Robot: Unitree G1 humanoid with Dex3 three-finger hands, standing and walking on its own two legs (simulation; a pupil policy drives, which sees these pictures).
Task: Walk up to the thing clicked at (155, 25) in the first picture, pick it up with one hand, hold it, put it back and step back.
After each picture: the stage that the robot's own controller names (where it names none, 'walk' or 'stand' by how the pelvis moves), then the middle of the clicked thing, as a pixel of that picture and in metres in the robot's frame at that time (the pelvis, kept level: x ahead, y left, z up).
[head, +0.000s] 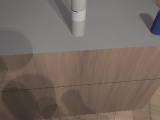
stand; out of the picture +0.73 -0.39 +0.03
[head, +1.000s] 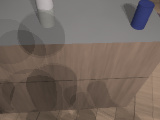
rise first; (141, 15) +0.67 -0.26 +0.07
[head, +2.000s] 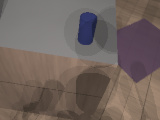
rise first; (86, 29) +0.56 +0.04 +0.07
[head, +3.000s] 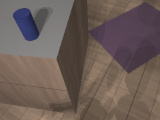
rise first; (27, 25) +0.56 +0.26 +0.06
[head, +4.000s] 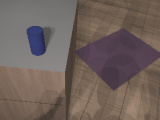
stand; (36, 41) +0.56 +0.21 +0.03
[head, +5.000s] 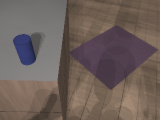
stand; (25, 50) +0.51 +0.23 +0.03
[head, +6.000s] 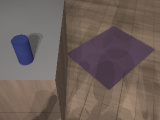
stand; (23, 50) +0.52 +0.24 +0.03
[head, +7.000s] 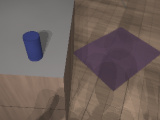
stand; (33, 46) +0.53 +0.21 +0.03
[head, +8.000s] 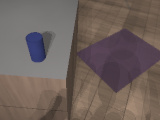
stand; (36, 47) +0.53 +0.20 +0.03
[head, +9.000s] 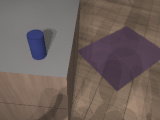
rise first; (37, 45) +0.53 +0.20 +0.03
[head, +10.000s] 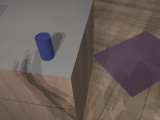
rise first; (45, 47) +0.55 +0.21 +0.03
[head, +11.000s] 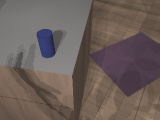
go down; (46, 44) +0.55 +0.20 +0.04
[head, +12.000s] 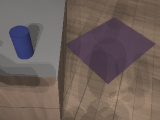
go down; (22, 43) +0.52 +0.20 +0.05
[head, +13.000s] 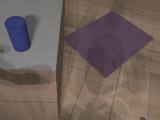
close in; (19, 34) +0.53 +0.20 +0.06
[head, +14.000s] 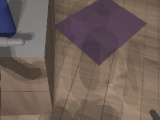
close; (1, 19) +0.55 +0.22 +0.09
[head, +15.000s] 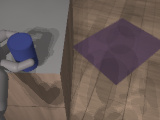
lift; (24, 53) +0.40 +0.17 +0.14
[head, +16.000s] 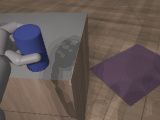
lift; (33, 49) +0.32 +0.14 +0.26
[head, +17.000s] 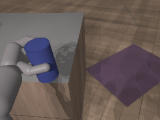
hold; (43, 61) +0.32 +0.12 +0.21
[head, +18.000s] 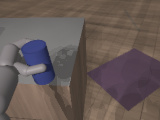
crouch; (39, 63) +0.31 +0.13 +0.22
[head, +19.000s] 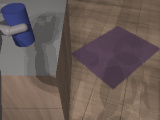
crouch; (19, 25) +0.46 +0.17 +0.22
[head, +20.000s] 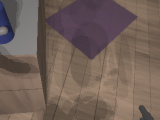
lower; out of the picture +0.51 +0.19 +0.10
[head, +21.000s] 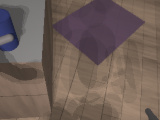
lower; (3, 31) +0.49 +0.20 +0.09
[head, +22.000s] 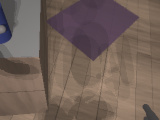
lower; out of the picture +0.51 +0.20 +0.10
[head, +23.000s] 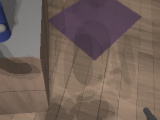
lower; out of the picture +0.51 +0.21 +0.10
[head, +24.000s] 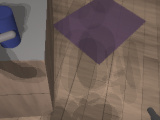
loosen; (5, 28) +0.50 +0.19 +0.10
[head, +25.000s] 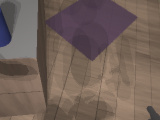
withdraw; out of the picture +0.50 +0.20 +0.10
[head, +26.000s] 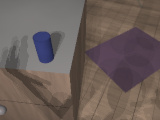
sink last; (44, 47) +0.50 +0.19 +0.06
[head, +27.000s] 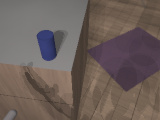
stand; (47, 45) +0.52 +0.19 +0.05
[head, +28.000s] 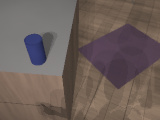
stand; (36, 50) +0.49 +0.20 +0.04
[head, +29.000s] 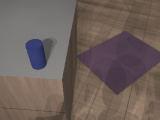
stand; (36, 54) +0.50 +0.19 +0.04
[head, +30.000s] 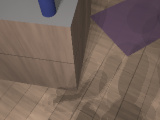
walk; (46, 1) +0.67 +0.17 +0.06
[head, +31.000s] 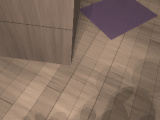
walk; out of the picture +1.03 +0.12 +0.05
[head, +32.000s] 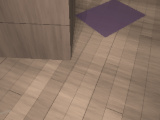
stand; out of the picture +1.24 +0.24 +0.05
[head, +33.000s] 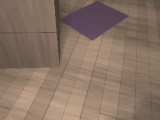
stand; out of the picture +1.16 +0.30 +0.03
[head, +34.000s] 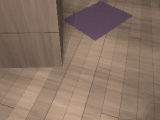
stand; out of the picture +1.17 +0.30 +0.03
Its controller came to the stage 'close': yes
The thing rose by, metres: 0.22
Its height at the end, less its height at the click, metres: +0.00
